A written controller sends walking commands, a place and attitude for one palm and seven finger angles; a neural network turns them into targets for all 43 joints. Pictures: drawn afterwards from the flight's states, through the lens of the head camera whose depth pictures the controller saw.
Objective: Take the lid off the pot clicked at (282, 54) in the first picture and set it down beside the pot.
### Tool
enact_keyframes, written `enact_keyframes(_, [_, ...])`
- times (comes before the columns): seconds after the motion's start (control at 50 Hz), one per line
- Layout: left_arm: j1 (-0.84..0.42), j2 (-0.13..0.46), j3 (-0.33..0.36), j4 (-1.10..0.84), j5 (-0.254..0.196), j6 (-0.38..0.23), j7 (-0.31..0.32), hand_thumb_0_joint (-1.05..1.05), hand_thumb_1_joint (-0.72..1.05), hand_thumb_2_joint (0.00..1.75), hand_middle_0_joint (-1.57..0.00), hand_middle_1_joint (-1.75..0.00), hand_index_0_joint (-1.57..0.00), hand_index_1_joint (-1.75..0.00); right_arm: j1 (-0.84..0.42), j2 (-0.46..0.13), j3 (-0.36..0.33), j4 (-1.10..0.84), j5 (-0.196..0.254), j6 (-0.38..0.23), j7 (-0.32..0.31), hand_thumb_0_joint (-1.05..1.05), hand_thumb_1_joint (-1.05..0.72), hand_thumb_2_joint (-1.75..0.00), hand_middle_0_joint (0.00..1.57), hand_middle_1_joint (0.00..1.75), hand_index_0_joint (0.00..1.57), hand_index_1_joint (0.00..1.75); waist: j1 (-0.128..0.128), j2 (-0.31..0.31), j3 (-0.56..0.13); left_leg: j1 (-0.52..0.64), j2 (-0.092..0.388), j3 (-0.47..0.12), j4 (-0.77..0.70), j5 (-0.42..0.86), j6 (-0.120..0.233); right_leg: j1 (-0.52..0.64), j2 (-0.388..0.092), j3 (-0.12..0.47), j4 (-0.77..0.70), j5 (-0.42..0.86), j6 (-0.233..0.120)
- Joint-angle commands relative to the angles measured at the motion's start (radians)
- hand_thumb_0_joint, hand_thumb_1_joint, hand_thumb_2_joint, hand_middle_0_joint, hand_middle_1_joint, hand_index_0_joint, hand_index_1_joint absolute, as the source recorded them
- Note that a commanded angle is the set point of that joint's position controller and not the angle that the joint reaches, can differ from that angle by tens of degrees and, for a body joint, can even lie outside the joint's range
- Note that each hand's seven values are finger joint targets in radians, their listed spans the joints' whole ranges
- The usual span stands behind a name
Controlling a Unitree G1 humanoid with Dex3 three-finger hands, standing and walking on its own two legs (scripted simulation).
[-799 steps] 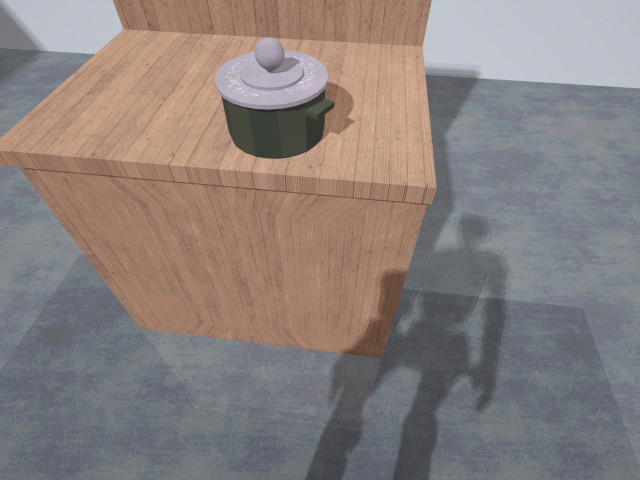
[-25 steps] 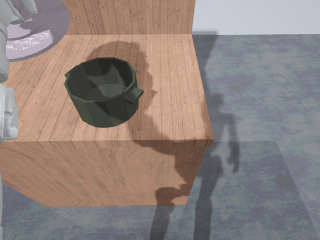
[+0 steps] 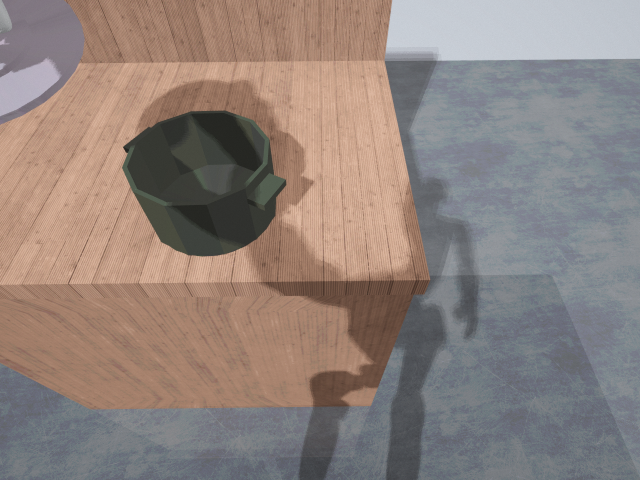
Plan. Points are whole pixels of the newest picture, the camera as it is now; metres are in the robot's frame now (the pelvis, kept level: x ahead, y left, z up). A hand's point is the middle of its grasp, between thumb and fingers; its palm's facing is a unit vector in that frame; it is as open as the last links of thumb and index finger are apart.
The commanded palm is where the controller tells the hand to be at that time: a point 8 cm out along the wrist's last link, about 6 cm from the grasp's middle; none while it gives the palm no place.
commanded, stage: move the lid sideways beside the pot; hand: left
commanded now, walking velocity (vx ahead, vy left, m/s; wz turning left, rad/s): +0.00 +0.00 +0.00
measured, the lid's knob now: out of the picture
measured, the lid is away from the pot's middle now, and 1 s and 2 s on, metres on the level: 0.18 0.22 0.22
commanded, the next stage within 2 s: lower the lid onto the table in 0.50 s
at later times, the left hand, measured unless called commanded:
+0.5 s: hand out of the picture +0.46 +0.35 +0.32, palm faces -0.14 -0.18 -0.97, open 5.5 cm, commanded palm +0.48 +0.35 +0.39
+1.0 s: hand out of the picture +0.46 +0.33 +0.31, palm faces -0.16 -0.22 -0.96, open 5.5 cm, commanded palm +0.47 +0.33 +0.37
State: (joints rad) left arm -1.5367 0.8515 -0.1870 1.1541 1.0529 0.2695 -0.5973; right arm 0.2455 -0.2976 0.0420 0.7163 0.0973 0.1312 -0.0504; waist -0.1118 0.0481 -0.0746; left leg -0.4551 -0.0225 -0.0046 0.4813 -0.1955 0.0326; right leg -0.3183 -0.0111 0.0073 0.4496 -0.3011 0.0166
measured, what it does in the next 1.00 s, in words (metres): stands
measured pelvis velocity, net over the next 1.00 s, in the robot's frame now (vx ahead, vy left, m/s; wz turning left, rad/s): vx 0.00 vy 0.00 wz -0.01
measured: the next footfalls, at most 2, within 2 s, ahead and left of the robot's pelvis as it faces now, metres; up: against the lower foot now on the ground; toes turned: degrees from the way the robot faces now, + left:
none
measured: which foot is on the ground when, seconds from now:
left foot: down 0.00-1.00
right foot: down 0.00-1.00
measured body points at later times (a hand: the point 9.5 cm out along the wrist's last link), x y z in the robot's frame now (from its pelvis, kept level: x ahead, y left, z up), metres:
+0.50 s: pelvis +0.01 +0.00 +0.00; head +0.07 +0.00 +0.45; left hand +0.46 +0.36 +0.37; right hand +0.05 -0.27 -0.13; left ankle +0.02 +0.10 -0.74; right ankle -0.06 -0.13 -0.74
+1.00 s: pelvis +0.00 +0.00 +0.00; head +0.06 -0.01 +0.45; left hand +0.47 +0.34 +0.36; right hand +0.04 -0.27 -0.13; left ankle +0.02 +0.10 -0.74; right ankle -0.06 -0.13 -0.74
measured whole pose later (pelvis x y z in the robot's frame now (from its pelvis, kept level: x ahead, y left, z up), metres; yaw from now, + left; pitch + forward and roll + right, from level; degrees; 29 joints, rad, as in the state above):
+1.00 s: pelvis +0.00 +0.00 +0.00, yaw +0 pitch +10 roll -1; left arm -1.56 0.92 -0.17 1.25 1.07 0.30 -0.60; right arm 0.28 -0.31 0.04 0.72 0.11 0.11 -0.05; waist -0.13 0.05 -0.06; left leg -0.47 -0.02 0.00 0.49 -0.20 0.04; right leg -0.33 -0.01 0.01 0.44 -0.30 0.02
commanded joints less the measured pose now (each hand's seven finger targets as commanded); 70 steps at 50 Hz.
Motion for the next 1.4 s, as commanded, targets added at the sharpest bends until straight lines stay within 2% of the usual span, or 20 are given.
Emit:
enact_keyframes(0.0, [-0.576, 0.232, 0.021, -0.268, 0.013, -0.018, 0.048, 0.0, 0.66, 1.02, -0.72, -1.02, -1.02, -1.13, 0.015, -0.168, -0.046, -0.087, -0.002, -0.019, -0.015, 0.0, -0.9, -0.9, 0.2, 0.3, 0.2, 0.3, 0.002, 0.067, -0.427, 0.416, -0.002, 0.008, 0.035, 0.428, 0.042, -0.012, 0.039, -0.045, -0.048, 0.344, -0.043])
enact_keyframes(0.04, [-0.606, 0.29, 0.064, -0.284, 0.042, -0.02, 0.052, 0.0, 0.66, 1.02, -0.72, -1.02, -1.02, -1.13, 0.032, -0.161, -0.052, -0.084, -0.009, -0.02, -0.017, 0.0, -0.9, -0.9, 0.2, 0.3, 0.2, 0.3, 0.006, 0.082, -0.479, 0.461, -0.001, -0.001, 0.059, 0.507, 0.049, -0.015, 0.046, -0.04, -0.04, 0.367, -0.038])
enact_keyframes(0.14, [-0.512, 0.256, 0.022, -0.169, 0.033, -0.023, 0.043, 0.0, 0.66, 1.02, -0.72, -1.02, -1.02, -1.13, 0.034, -0.166, -0.043, -0.074, 0.004, -0.015, -0.019, 0.0, -0.9, -0.9, 0.2, 0.3, 0.2, 0.3, -0.006, 0.051, -0.363, 0.384, 0.001, 0.006, 0.038, 0.415, 0.043, -0.042, 0.048, -0.05, -0.056, 0.316, -0.038])
enact_keyframes(0.22, [-0.571, 0.342, 0.075, -0.252, 0.049, -0.033, 0.046, 0.0, 0.66, 1.02, -0.72, -1.02, -1.02, -1.13, 0.048, -0.171, -0.045, -0.071, -0.004, -0.018, -0.02, 0.0, -0.9, -0.9, 0.2, 0.3, 0.2, 0.3, 0.003, 0.105, -0.456, 0.447, 0.006, 0.006, 0.054, 0.495, 0.043, -0.011, 0.05, -0.043, -0.052, 0.356, -0.033])
enact_keyframes(0.3, [-0.552, 0.296, 0.038, -0.248, 0.03, -0.042, 0.038, 0.0, 0.66, 1.02, -0.72, -1.02, -1.02, -1.13, 0.058, -0.173, -0.045, -0.071, 0.004, -0.026, -0.022, 0.0, -0.9, -0.9, 0.2, 0.3, 0.2, 0.3, 0.0, 0.143, -0.441, 0.478, 0.013, 0.004, 0.059, 0.55, 0.04, -0.036, 0.051, -0.055, -0.056, 0.356, -0.038])
enact_keyframes(0.34, [-0.506, 0.36, 0.078, -0.159, 0.054, -0.04, 0.041, 0.0, 0.66, 1.02, -0.72, -1.02, -1.02, -1.13, 0.067, -0.173, -0.042, -0.066, 0.002, -0.02, -0.025, 0.0, -0.9, -0.9, 0.2, 0.3, 0.2, 0.3, -0.002, 0.077, -0.398, 0.414, 0.01, 0.007, 0.054, 0.475, 0.043, -0.028, 0.054, -0.05, -0.057, 0.334, -0.031])
enact_keyframes(0.46, [-0.567, 0.293, 0.023, -0.231, 0.044, -0.034, 0.035, 0.0, 0.66, 1.02, -0.72, -1.02, -1.02, -1.13, 0.073, -0.173, -0.051, -0.065, 0.004, -0.02, -0.02, 0.0, -0.9, -0.9, 0.2, 0.3, 0.2, 0.3, -0.007, 0.146, -0.424, 0.486, 0.02, -0.005, 0.059, 0.54, 0.038, -0.071, 0.058, -0.059, -0.06, 0.325, -0.033])
enact_keyframes(0.56, [-0.572, 0.313, 0.044, -0.245, 0.052, -0.034, 0.039, 0.0, 0.66, 1.02, -0.72, -1.02, -1.02, -1.13, 0.079, -0.176, -0.052, -0.063, 0.0, -0.024, -0.018, 0.0, -0.9, -0.9, 0.2, 0.3, 0.2, 0.3, -0.003, 0.154, -0.436, 0.493, 0.019, -0.01, 0.057, 0.534, 0.034, -0.079, 0.059, -0.062, -0.057, 0.3, -0.035])
enact_keyframes(0.6, [-0.554, 0.232, -0.004, -0.177, 0.027, -0.009, 0.032, 0.0, 0.66, 1.02, -0.72, -1.02, -1.02, -1.13, 0.089, -0.177, -0.053, -0.055, 0.007, -0.032, -0.012, 0.0, -0.9, -0.9, 0.2, 0.3, 0.2, 0.3, -0.012, 0.166, -0.415, 0.503, 0.014, -0.011, 0.058, 0.555, 0.03, -0.089, 0.058, -0.069, -0.059, 0.309, -0.041])
enact_keyframes(0.66, [-0.563, 0.322, 0.052, -0.154, 0.056, 0.009, 0.038, 0.0, 0.66, 1.02, -0.72, -1.02, -1.02, -1.13, 0.084, -0.179, -0.05, -0.06, 0.001, -0.032, -0.008, 0.0, -0.9, -0.9, 0.2, 0.3, 0.2, 0.3, -0.006, 0.079, -0.419, 0.433, 0.004, -0.002, 0.046, 0.467, 0.038, -0.042, 0.056, -0.059, -0.052, 0.317, -0.034])
enact_keyframes(0.7, [-0.545, 0.191, -0.036, -0.134, 0.022, 0.022, 0.031, 0.0, 0.66, 1.02, -0.72, -1.02, -1.02, -1.13, 0.086, -0.176, -0.05, -0.055, 0.009, -0.042, -0.005, 0.0, -0.9, -0.9, 0.2, 0.3, 0.2, 0.3, -0.017, 0.108, -0.375, 0.452, 0.01, -0.003, 0.042, 0.485, 0.034, -0.08, 0.054, -0.07, -0.062, 0.305, -0.038])
enact_keyframes(0.74, [-0.575, 0.298, 0.04, -0.152, 0.05, 0.025, 0.042, 0.0, 0.66, 1.02, -0.72, -1.02, -1.02, -1.13, 0.084, -0.18, -0.049, -0.056, -0.001, -0.041, -0.007, 0.0, -0.9, -0.9, 0.2, 0.3, 0.2, 0.3, -0.007, 0.074, -0.413, 0.435, 0.005, -0.006, 0.044, 0.448, 0.04, -0.05, 0.058, -0.058, -0.055, 0.306, -0.035])
enact_keyframes(0.8, [-0.566, 0.245, 0.003, -0.16, 0.035, 0.025, 0.041, 0.0, 0.66, 1.02, -0.72, -1.02, -1.02, -1.13, 0.089, -0.178, -0.051, -0.062, 0.004, -0.051, -0.009, 0.0, -0.9, -0.9, 0.2, 0.3, 0.2, 0.3, -0.012, 0.104, -0.416, 0.454, 0.007, 0.0, 0.047, 0.479, 0.037, -0.055, 0.053, -0.062, -0.055, 0.316, -0.038])
enact_keyframes(0.84, [-0.539, 0.32, 0.061, -0.122, 0.055, 0.021, 0.051, 0.0, 0.66, 1.02, -0.72, -1.02, -1.02, -1.13, 0.087, -0.178, -0.048, -0.067, -0.002, -0.045, -0.01, 0.0, -0.9, -0.9, 0.2, 0.3, 0.2, 0.3, -0.005, 0.052, -0.399, 0.404, 0.001, -0.001, 0.047, 0.438, 0.042, -0.037, 0.058, -0.056, -0.046, 0.311, -0.035])
enact_keyframes(0.9, [-0.536, 0.227, -0.006, -0.136, 0.026, 0.02, 0.048, 0.0, 0.66, 1.02, -0.72, -1.02, -1.02, -1.13, 0.083, -0.18, -0.052, -0.069, 0.005, -0.046, -0.008, 0.0, -0.9, -0.9, 0.2, 0.3, 0.2, 0.3, -0.012, 0.085, -0.377, 0.416, 0.006, 0.002, 0.036, 0.421, 0.037, -0.059, 0.052, -0.062, -0.053, 0.288, -0.04])
enact_keyframes(1.04, [-0.516, 0.304, 0.055, -0.111, 0.045, 0.012, 0.061, 0.0, 0.66, 1.02, -0.72, -1.02, -1.02, -1.13, 0.094, -0.18, -0.052, -0.063, 0.0, -0.047, -0.015, 0.0, -0.9, -0.9, 0.2, 0.3, 0.2, 0.3, -0.012, 0.051, -0.386, 0.386, 0.0, 0.005, 0.046, 0.37, 0.047, -0.041, 0.058, -0.051, -0.047, 0.294, -0.034])
enact_keyframes(1.08, [-0.503, 0.288, 0.033, -0.094, 0.039, 0.009, 0.06, 0.0, 0.66, 1.02, -0.72, -1.02, -1.02, -1.13, 0.087, -0.184, -0.051, -0.063, 0.002, -0.046, -0.016, 0.0, -0.9, -0.9, 0.2, 0.3, 0.2, 0.3, -0.016, 0.039, -0.36, 0.345, -0.003, 0.012, 0.029, 0.288, 0.046, -0.036, 0.054, -0.051, -0.052, 0.271, -0.034])
enact_keyframes(1.2, [-0.547, 0.268, 0.017, -0.178, 0.016, -0.008, 0.06, 0.0, 0.66, 1.02, -0.72, -1.02, -1.02, -1.13, 0.099, -0.184, -0.054, -0.057, 0.007, -0.058, -0.02, 0.0, -0.9, -0.9, 0.2, 0.3, 0.2, 0.3, -0.018, 0.132, -0.426, 0.433, 0.007, 0.007, 0.051, 0.421, 0.046, -0.043, 0.057, -0.051, -0.047, 0.32, -0.037])
enact_keyframes(1.26, [-0.489, 0.286, 0.031, -0.079, 0.03, -0.008, 0.064, 0.0, 0.66, 1.02, -0.72, -1.02, -1.02, -1.13, 0.11, -0.187, -0.054, -0.047, 0.004, -0.056, -0.021, 0.0, -0.9, -0.9, 0.2, 0.3, 0.2, 0.3, -0.027, 0.074, -0.362, 0.372, 0.003, 0.009, 0.047, 0.329, 0.048, -0.061, 0.062, -0.05, -0.053, 0.285, -0.03])
enact_keyframes(1.38, [-0.529, 0.256, 0.021, -0.132, 0.018, -0.018, 0.069, 0.0, 0.66, 1.02, -0.72, -1.02, -1.02, -1.13, 0.123, -0.189, -0.062, -0.032, 0.002, -0.06, -0.021, 0.0, -0.9, -0.9, 0.2, 0.3, 0.2, 0.3, -0.029, 0.132, -0.407, 0.441, 0.015, -0.01, 0.064, 0.422, 0.042, -0.098, 0.067, -0.057, -0.045, 0.296, -0.033])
